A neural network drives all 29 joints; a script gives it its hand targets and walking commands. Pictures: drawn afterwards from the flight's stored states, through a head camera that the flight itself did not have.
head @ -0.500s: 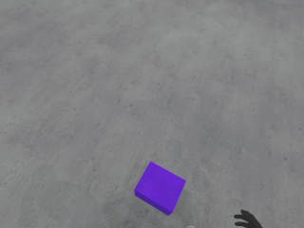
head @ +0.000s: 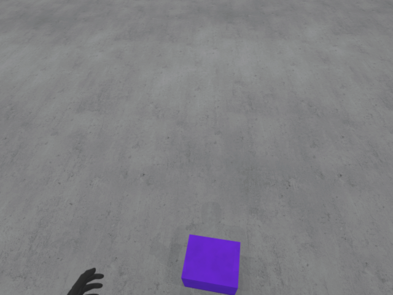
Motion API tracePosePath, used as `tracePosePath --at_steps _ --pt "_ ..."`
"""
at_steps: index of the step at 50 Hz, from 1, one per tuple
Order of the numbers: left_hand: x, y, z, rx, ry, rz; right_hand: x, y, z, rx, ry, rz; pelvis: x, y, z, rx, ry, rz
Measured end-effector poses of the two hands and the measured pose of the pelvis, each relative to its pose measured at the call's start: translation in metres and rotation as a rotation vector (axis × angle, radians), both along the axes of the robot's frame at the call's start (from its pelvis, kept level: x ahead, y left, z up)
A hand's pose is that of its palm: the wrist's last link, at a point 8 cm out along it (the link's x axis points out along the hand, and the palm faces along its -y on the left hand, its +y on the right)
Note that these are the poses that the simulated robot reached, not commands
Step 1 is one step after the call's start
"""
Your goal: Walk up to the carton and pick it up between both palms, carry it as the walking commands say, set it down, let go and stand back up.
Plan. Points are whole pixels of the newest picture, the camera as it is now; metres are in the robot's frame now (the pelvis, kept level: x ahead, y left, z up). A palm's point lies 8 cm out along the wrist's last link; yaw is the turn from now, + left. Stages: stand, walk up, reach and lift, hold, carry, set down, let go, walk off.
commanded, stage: walk up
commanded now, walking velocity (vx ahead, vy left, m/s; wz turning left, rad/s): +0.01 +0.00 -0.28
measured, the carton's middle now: (211, 264) +0.37 -0.03 -0.68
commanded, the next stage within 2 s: stand in 1.32 s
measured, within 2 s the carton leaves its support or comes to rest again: neither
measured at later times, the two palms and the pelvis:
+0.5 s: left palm out of the picture +0.15 +0.25 -0.10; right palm out of the picture +0.02 -0.30 -0.10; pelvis -0.01 -0.01 +0.00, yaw -8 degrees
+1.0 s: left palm out of the picture +0.09 +0.23 -0.12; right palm out of the picture +0.00 -0.26 -0.12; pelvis +0.00 +0.00 +0.01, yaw -7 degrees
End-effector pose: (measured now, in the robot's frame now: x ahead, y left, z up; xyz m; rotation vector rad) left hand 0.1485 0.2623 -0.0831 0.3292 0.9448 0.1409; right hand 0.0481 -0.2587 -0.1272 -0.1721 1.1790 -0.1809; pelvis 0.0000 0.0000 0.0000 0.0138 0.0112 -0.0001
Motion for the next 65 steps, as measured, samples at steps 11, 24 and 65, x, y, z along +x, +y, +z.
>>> tracePosePath --at_steps 11,24,65 --pt "-0.034 0.026 -0.046 -0.103 0.163 0.020 0.002 0.009 0.034 -0.152 -0.053 -0.011 -0.001 0.028 -0.001 -0.052 -0.017 -0.070" --pt "-0.003 -0.007 -0.020 -0.068 0.103 -0.082 -0.022 -0.033 0.031 -0.130 -0.038 -0.093 -0.010 0.001 0.006 -0.049 -0.002 -0.131" --pt "-0.086 0.019 -0.043 -0.052 0.312 0.027 -0.064 0.038 0.008 -0.020 0.101 -0.137 -0.008 0.029 0.010 -0.014 -0.022 -0.121"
